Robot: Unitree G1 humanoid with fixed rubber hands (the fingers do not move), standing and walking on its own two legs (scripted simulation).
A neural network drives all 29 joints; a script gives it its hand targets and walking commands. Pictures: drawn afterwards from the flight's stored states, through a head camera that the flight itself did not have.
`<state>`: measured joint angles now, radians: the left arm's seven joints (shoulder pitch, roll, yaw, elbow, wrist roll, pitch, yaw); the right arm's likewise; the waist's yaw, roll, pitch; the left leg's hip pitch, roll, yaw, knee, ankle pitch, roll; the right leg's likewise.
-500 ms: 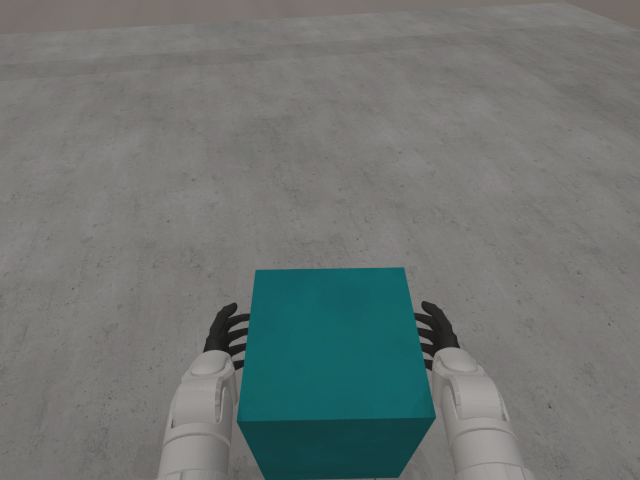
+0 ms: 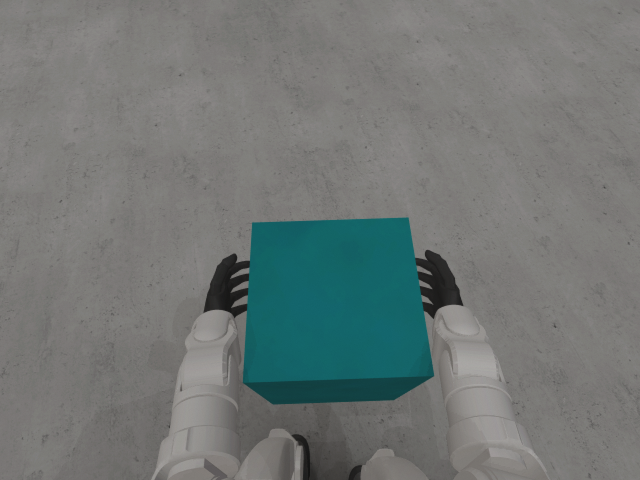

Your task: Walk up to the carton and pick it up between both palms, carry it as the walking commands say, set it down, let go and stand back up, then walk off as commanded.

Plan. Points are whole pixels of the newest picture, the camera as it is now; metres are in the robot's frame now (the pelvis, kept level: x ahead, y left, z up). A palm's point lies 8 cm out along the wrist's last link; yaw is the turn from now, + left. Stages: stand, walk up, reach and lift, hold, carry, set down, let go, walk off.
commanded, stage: set down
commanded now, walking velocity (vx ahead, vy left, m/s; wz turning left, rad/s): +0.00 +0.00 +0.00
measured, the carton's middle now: (332, 322) +0.35 +0.02 -0.12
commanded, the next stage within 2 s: none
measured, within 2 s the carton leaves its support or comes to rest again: neither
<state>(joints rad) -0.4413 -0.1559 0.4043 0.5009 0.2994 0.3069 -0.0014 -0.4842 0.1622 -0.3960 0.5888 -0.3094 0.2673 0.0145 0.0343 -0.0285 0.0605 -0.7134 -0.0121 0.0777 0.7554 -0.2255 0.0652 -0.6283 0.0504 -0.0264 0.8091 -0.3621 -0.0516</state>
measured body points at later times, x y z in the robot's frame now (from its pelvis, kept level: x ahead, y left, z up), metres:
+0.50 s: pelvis -0.01 -0.01 -0.07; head +0.16 +0.01 +0.35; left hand +0.37 +0.17 -0.14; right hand +0.39 -0.13 -0.13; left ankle +0.09 +0.08 -0.70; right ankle +0.02 -0.09 -0.70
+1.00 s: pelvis -0.03 -0.01 -0.15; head +0.19 +0.01 +0.25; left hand +0.40 +0.18 -0.23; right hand +0.41 -0.12 -0.22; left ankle +0.09 +0.08 -0.70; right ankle +0.02 -0.09 -0.70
